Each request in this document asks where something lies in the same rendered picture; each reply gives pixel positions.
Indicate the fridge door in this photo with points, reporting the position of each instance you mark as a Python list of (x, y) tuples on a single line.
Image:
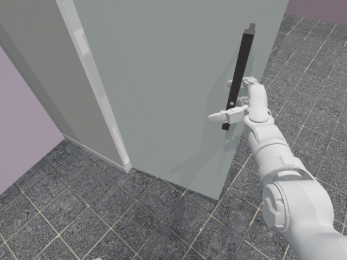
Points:
[(164, 65)]

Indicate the robot right forearm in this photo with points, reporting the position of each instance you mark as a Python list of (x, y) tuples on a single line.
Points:
[(270, 150)]

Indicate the robot right hand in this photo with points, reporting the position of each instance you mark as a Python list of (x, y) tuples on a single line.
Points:
[(256, 96)]

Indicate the handle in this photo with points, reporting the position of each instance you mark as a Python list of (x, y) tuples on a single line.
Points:
[(245, 47)]

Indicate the right robot upper arm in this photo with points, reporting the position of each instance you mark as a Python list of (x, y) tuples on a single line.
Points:
[(301, 211)]

